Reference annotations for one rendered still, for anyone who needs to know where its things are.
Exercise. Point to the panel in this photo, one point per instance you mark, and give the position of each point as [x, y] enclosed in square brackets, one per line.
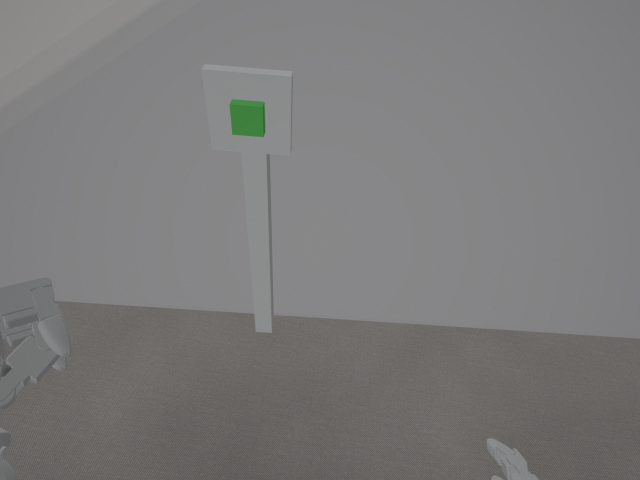
[274, 88]

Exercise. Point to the right robot hand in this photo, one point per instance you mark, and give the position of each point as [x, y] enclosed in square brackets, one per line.
[512, 463]

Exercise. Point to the left robot hand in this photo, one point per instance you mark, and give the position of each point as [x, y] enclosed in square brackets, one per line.
[30, 318]

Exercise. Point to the button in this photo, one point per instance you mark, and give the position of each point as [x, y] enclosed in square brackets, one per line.
[247, 118]

